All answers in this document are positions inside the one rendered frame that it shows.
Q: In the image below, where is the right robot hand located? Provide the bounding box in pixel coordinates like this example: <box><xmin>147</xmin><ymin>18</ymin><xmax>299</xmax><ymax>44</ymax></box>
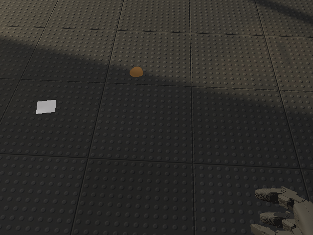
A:
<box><xmin>250</xmin><ymin>186</ymin><xmax>313</xmax><ymax>235</ymax></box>

